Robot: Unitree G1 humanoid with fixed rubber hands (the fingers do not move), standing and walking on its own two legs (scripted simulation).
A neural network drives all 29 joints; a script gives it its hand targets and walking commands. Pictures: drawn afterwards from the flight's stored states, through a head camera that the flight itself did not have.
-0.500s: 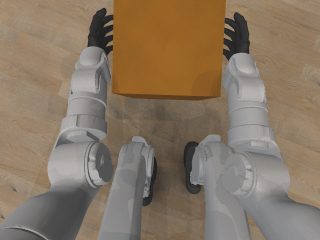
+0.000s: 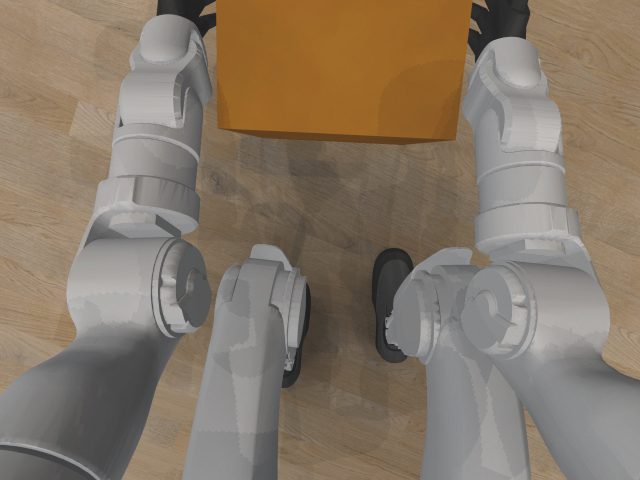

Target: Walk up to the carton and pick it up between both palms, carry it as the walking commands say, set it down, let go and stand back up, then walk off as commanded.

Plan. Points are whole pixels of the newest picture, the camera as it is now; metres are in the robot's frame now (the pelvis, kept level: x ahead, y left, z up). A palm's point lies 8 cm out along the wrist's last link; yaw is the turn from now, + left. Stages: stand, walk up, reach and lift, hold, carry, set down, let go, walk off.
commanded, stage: set down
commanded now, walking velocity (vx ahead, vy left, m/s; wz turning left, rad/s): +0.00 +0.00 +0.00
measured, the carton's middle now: (339, 48) +0.54 +0.01 -0.21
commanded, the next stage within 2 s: none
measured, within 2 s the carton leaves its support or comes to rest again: neither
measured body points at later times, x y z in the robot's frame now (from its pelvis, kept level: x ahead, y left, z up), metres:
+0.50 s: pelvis +0.00 +0.00 -0.04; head +0.36 +0.03 +0.23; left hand +0.56 +0.15 -0.20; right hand +0.56 -0.15 -0.18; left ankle +0.08 +0.09 -0.38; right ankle +0.13 -0.11 -0.38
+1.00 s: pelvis +0.00 +0.00 -0.05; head +0.36 +0.03 +0.21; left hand +0.56 +0.15 -0.22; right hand +0.57 -0.15 -0.20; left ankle +0.08 +0.09 -0.38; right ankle +0.13 -0.11 -0.38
